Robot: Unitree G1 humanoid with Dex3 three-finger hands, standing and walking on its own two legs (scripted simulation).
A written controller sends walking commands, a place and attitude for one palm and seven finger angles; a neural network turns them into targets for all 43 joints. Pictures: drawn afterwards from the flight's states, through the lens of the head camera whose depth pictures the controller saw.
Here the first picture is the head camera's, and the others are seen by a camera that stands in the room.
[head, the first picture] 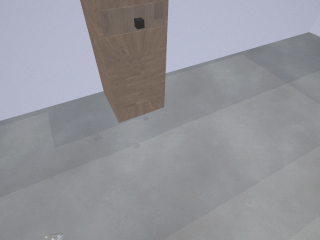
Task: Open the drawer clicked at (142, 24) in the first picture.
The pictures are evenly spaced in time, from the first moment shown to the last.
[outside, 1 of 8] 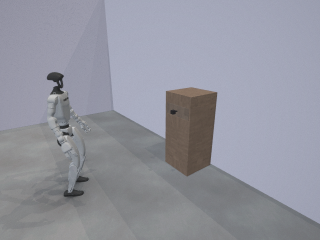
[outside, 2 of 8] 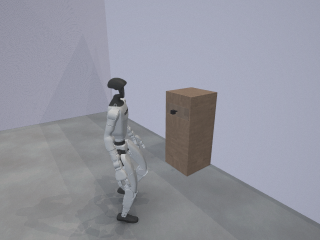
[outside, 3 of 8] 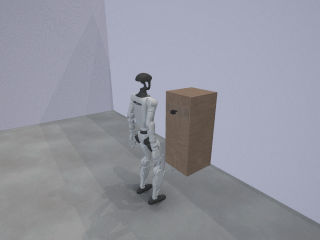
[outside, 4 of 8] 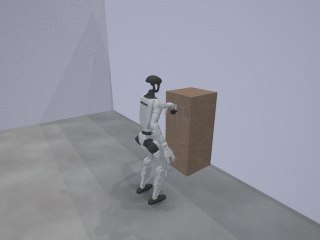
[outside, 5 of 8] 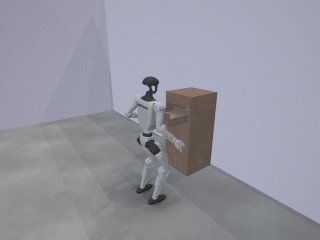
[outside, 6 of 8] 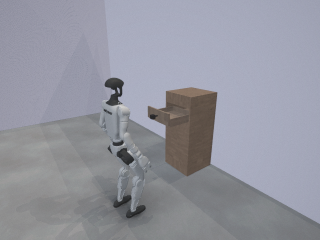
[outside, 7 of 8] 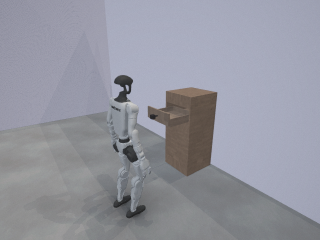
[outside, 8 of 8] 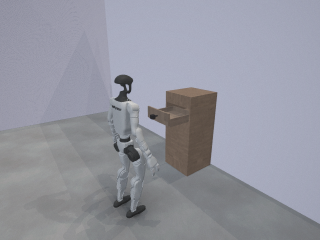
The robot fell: no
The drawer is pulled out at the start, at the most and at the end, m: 0.00 0.30 0.29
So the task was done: yes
